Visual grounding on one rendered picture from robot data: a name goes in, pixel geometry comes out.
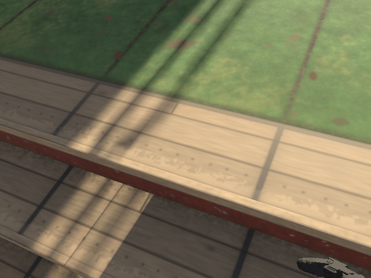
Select stairs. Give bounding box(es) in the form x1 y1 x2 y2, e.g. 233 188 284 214
0 131 371 278

